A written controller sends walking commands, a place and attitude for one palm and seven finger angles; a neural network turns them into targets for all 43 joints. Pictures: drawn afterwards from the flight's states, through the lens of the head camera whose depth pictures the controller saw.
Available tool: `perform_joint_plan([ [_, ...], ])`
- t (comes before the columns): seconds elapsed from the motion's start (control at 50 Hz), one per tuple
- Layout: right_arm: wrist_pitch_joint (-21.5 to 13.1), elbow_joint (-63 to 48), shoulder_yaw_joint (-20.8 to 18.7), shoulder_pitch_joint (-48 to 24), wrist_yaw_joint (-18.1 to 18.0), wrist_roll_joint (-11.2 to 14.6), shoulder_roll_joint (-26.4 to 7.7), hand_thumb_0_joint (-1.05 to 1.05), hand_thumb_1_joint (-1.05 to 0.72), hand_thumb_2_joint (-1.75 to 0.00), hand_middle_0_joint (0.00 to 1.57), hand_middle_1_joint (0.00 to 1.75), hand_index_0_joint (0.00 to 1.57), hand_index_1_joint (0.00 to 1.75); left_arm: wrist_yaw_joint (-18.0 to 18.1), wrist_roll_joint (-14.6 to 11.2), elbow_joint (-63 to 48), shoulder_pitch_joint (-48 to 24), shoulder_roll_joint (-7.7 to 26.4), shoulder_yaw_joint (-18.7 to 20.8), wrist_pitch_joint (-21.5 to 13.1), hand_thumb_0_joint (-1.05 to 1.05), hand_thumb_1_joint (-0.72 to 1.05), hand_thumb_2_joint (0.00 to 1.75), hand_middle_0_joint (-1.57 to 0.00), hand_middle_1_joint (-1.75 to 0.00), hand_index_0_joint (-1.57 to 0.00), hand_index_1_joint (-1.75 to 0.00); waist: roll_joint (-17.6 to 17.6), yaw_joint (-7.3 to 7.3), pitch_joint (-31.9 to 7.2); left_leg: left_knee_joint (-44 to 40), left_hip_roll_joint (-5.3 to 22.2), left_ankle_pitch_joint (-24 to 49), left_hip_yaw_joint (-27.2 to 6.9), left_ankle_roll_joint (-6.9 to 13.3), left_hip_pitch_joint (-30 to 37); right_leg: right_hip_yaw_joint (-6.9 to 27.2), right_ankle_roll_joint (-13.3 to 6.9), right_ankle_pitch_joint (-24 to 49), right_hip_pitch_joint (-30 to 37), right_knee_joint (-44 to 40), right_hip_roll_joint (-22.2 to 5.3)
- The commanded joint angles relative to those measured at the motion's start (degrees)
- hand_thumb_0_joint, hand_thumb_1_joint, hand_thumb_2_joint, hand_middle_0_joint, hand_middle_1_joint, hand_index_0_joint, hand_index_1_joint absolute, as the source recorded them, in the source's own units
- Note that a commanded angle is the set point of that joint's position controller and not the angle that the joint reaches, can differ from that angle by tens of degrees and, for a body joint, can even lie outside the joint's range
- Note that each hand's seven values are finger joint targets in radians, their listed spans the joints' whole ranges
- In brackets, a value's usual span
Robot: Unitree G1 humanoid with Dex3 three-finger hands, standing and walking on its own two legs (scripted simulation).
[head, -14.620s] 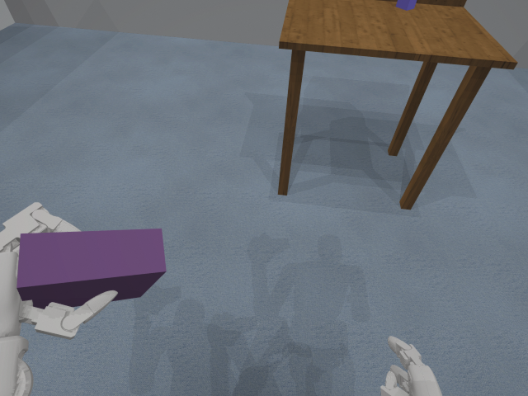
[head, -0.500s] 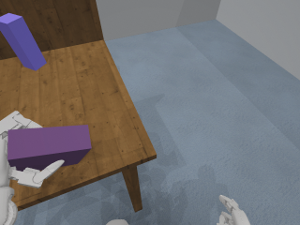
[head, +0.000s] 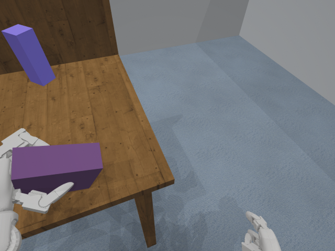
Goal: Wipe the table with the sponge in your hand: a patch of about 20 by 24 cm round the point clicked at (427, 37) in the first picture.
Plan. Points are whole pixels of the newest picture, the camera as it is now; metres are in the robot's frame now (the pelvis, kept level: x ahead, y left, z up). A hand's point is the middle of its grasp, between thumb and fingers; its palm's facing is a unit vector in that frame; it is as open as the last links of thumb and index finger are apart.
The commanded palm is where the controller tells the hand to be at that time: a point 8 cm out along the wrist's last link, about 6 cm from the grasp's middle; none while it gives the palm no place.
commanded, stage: come to a stop and stand still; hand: left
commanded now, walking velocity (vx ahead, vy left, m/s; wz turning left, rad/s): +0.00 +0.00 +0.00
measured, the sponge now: (71, 170) +0.23 +0.21 +0.13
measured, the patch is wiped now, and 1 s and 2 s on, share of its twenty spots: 0.00 0.00 0.00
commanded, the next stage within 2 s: look again from close up in 0.68 s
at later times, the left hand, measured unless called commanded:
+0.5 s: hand out of the picture +0.17 +0.32 +0.17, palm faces +0.46 -0.81 -0.36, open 9.4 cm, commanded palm +0.12 +0.33 +0.18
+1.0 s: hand (18, 165) +0.21 +0.29 +0.16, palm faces +0.38 -0.85 -0.36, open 9.4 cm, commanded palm +0.15 +0.32 +0.18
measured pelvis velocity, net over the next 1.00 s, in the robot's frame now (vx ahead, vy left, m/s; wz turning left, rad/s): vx -0.01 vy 0.04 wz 0.00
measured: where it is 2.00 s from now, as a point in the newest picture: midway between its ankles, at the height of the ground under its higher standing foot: outside the picture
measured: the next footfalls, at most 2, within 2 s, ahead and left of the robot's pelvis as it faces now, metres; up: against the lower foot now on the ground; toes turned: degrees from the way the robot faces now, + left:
none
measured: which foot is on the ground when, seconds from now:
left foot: down 0.00-1.00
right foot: down 0.00-1.00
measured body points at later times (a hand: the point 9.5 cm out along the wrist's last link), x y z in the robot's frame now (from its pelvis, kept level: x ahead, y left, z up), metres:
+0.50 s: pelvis -0.05 +0.05 +0.00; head -0.04 +0.07 +0.45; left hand +0.14 +0.36 +0.19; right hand +0.11 -0.17 -0.08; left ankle +0.02 +0.12 -0.74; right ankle -0.02 -0.08 -0.73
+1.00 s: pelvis -0.01 +0.04 +0.01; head +0.01 +0.06 +0.46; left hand +0.18 +0.33 +0.18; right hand +0.17 -0.18 -0.06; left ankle +0.02 +0.12 -0.74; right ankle -0.01 -0.08 -0.74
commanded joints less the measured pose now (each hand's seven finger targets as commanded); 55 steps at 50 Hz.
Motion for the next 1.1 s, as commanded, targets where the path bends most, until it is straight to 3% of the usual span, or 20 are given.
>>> perform_joint_plan([
  [0.0,-7.2,-6.1,-3.3,-0.5,0.5,-0.3,-2.1,0.0,-0.9,-0.9,0.2,0.3,0.2,0.3,-1.9,3.2,7.6,-31.3,20.3,14.9,-6.8,0.0,0.1,1.3,-1.2,-1.6,-1.2,-1.6,-11.1,-0.35,-3.6,9.2,-4.9,4.2,0.8,1.9,-3.5,17.7,-0.4,36.3,-1.5,-9.9,-13.0],
  [0.02,-7.4,-10.7,-4.4,-2.5,1.1,1.2,-4.6,0.0,-0.9,-0.9,0.2,0.3,0.2,0.3,-1.6,1.3,-0.6,-21.1,14.2,10.2,-7.5,0.0,0.1,1.3,-1.2,-1.6,-1.2,-1.6,-6.1,0.77,-1.4,7.2,-2.8,1.0,0.7,1.5,-3.8,18.6,1.3,43.4,3.5,-10.4,-14.2],
  [0.04,-8.0,-10.0,-4.3,-2.8,1.2,1.4,-6.1,0.0,-0.9,-0.9,0.2,0.3,0.2,0.3,-1.4,0.8,-0.2,-19.8,11.8,7.4,-7.9,0.0,0.1,1.3,-1.2,-1.6,-1.2,-1.6,0.3,0.41,-5.9,0.6,-1.5,1.3,-0.1,2.3,-1.3,15.6,-0.1,37.0,7.7,-7.8,-14.4],
  [0.06,-8.4,-9.8,-4.0,-4.5,1.5,1.3,-5.2,0.0,-0.9,-0.9,0.2,0.3,0.2,0.3,-1.6,-0.2,-5.4,-17.9,7.0,2.9,-8.9,0.0,0.1,1.3,-1.2,-1.6,-1.2,-1.6,10.7,-0.41,-10.8,-4.4,-2.0,8.8,0.4,2.8,5.3,12.7,0.3,29.9,7.7,-3.9,-11.2],
  [0.08,-8.4,-10.1,-4.6,-3.3,2.4,0.9,-6.9,0.0,-0.9,-0.9,0.2,0.3,0.2,0.3,-1.2,-0.3,-10.9,-16.6,8.1,2.9,-9.7,0.0,0.1,1.3,-1.2,-1.6,-1.2,-1.6,13.3,-0.41,-12.0,-3.9,0.3,15.9,-1.6,3.0,8.0,10.5,1.6,20.5,5.3,-2.9,-8.4],
  [0.1,-8.4,-10.4,-4.9,-3.7,3.2,0.6,-7.4,0.0,-0.9,-0.9,0.2,0.3,0.2,0.3,-1.3,-0.2,-13.2,-12.9,7.4,2.2,-9.8,0.0,0.1,1.3,-1.2,-1.6,-1.2,-1.6,12.6,0.07,-13.4,-5.2,3.3,19.0,-5.5,4.3,8.2,9.1,2.2,14.0,4.4,-1.3,-6.3],
  [0.14,-8.2,-11.9,-4.9,-4.9,3.9,0.6,-7.4,0.0,-0.9,-0.9,0.2,0.3,0.2,0.3,-1.2,0.0,-17.1,-6.6,9.6,4.3,-9.7,0.0,0.1,1.3,-1.2,-1.6,-1.2,-1.6,8.2,0.37,-12.3,-7.2,5.2,15.0,-7.9,5.3,2.6,7.6,2.3,8.2,6.1,-0.7,-4.5],
  [0.16,-8.1,-11.8,-4.6,-5.4,3.9,0.7,-7.1,0.0,-0.9,-0.9,0.2,0.3,0.2,0.3,-0.8,-0.2,-15.6,-1.8,10.6,6.3,-9.4,0.0,0.1,1.3,-1.2,-1.6,-1.2,-1.6,7.7,0.25,-11.9,-8.9,5.7,10.5,-8.5,5.3,0.8,6.3,1.7,5.7,6.1,0.2,-4.2],
  [0.24,-6.8,-12.9,-4.1,-5.4,2.4,0.7,-7.2,0.0,-0.9,-0.9,0.2,0.3,0.2,0.3,-0.6,-0.5,-13.5,-1.4,14.5,13.1,-9.7,0.0,0.1,1.3,-1.2,-1.6,-1.2,-1.6,1.2,-0.7,-4.7,-13.8,4.6,-11.6,-8.9,4.6,-8.2,6.1,1.4,-3.7,4.9,-3.6,-3.6],
  [0.26,-6.4,-12.6,-4.3,-5.2,1.8,0.7,-7.5,0.0,-0.9,-0.9,0.2,0.3,0.2,0.3,-0.2,-0.6,-12.7,-2.1,16.7,15.6,-9.7,0.0,0.1,1.3,-1.2,-1.6,-1.2,-1.6,2.5,-0.96,-3.7,-15.1,4.8,-14.2,-9.4,4.7,-8.8,5.6,1.5,-4.5,4.7,-3.7,-3.1],
  [0.28,-6.2,-12.6,-4.2,-4.7,1.6,0.7,-7.3,0.0,-0.9,-0.9,0.2,0.3,0.2,0.3,-0.5,-0.6,-11.6,-3.8,14.4,13.8,-9.8,0.0,0.1,1.3,-1.2,-1.6,-1.2,-1.6,4.4,-1.36,-2.8,-16.5,5.3,-17.2,-9.8,4.9,-10.1,5.1,1.4,-5.1,5.1,-2.7,-2.8],
  [0.32,-6.4,-12.4,-4.1,-4.4,1.3,0.8,-7.2,0.0,-0.9,-0.9,0.2,0.3,0.2,0.3,-0.8,-0.2,-9.8,-7.1,14.0,13.4,-10.0,0.0,0.1,1.3,-1.2,-1.6,-1.2,-1.6,7.2,-1.25,-1.6,-18.2,5.9,-21.0,-10.1,5.3,-12.8,4.7,1.5,-4.8,7.0,-1.2,-2.2],
  [0.46,-9.1,-10.7,-3.7,-4.4,2.1,0.7,-7.1,0.0,-0.9,-0.9,0.2,0.3,0.2,0.3,-1.8,1.7,-12.2,-14.4,6.5,2.1,-9.3,0.0,0.1,1.3,-1.2,-1.6,-1.2,-1.6,4.9,-1.48,-3.6,-13.5,2.9,-15.8,-6.3,4.0,-1.9,7.3,1.0,-6.1,1.7,-8.2,-2.7],
  [0.5,-9.4,-9.8,-3.6,-3.8,2.2,0.2,-7.5,0.0,-0.9,-0.9,0.2,0.3,0.2,0.3,-1.5,2.6,-11.8,-15.2,6.5,1.5,-9.0,0.0,0.1,1.3,-1.2,-1.6,-1.2,-1.6,4.7,-1.46,-2.7,-14.9,3.0,-17.7,-8.4,3.9,-2.3,7.8,1.2,-7.2,0.8,-8.6,-2.3],
  [0.66,-8.1,-9.9,-3.3,-4.5,1.8,-0.2,-6.5,0.0,-0.9,-0.9,0.2,0.3,0.2,0.3,-0.9,2.2,-10.0,-11.2,12.0,9.3,-9.2,0.0,0.1,1.3,-1.2,-1.6,-1.2,-1.6,4.8,-1.0,-2.5,-14.1,2.1,-14.4,-7.7,3.6,-3.2,8.7,1.0,-3.5,3.0,-10.6,-2.0],
  [0.8,-8.0,-10.8,-3.2,-4.4,1.8,0.2,-6.8,0.0,-0.9,-0.9,0.2,0.3,0.2,0.3,-1.7,1.5,-12.1,-9.4,9.0,6.3,-9.2,0.0,0.1,1.3,-1.2,-1.6,-1.2,-1.6,6.9,-1.03,-5.0,-14.9,3.0,-6.3,-8.3,3.4,-0.6,7.0,1.6,5.2,5.5,-7.8,-1.1],
  [0.86,-8.2,-10.5,-3.2,-4.6,1.8,0.4,-6.6,0.0,-0.9,-0.9,0.2,0.3,0.2,0.3,-1.4,1.4,-12.9,-8.8,9.5,6.4,-8.8,0.0,0.1,1.3,-1.2,-1.6,-1.2,-1.6,3.7,-1.01,-8.3,-11.2,2.1,5.0,-6.2,2.8,4.0,7.1,1.5,11.3,6.1,-7.9,-2.2],
  [0.92,-7.7,-10.3,-3.7,-4.1,1.7,0.4,-7.2,0.0,-0.9,-0.9,0.2,0.3,0.2,0.3,-1.3,1.0,-13.1,-8.5,9.6,6.3,-8.2,0.0,0.1,1.3,-1.2,-1.6,-1.2,-1.6,3.2,-0.97,-8.8,-8.6,1.8,12.1,-5.3,2.6,6.5,7.9,1.4,14.8,5.2,-8.3,-3.1],
  [1.06,-6.2,-10.3,-3.5,-5.3,1.2,0.9,-6.6,0.0,-0.9,-0.9,0.2,0.3,0.2,0.3,-0.6,0.4,-13.7,-6.3,11.7,8.7,-7.3,0.0,0.1,1.3,-1.2,-1.6,-1.2,-1.6,3.8,-0.93,-9.3,-6.6,1.9,20.2,-5.1,2.2,8.1,7.9,1.3,19.4,5.8,-7.4,-3.9],
  [1.08,-5.8,-10.4,-3.5,-4.7,1.3,0.7,-6.7,0.0,-0.9,-0.9,0.2,0.3,0.2,0.3,-0.8,0.1,-13.3,-5.5,10.1,7.5,-7.3,0.0,0.1,1.3,-1.2,-1.6,-1.2,-1.6,3.5,-1.06,-9.2,-6.5,2.0,20.5,-4.9,2.4,7.9,7.5,1.3,19.8,6.1,-7.5,-3.9],
])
